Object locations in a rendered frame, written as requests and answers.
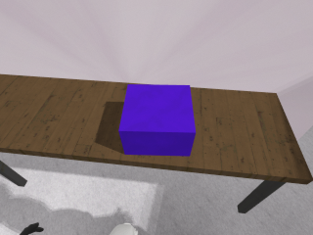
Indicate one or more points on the robot left hand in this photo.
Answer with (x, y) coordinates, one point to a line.
(32, 228)

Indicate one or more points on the table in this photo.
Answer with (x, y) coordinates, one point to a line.
(239, 133)

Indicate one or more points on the carton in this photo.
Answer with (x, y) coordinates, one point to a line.
(157, 120)

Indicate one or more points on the left robot thigh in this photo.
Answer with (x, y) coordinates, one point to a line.
(124, 229)

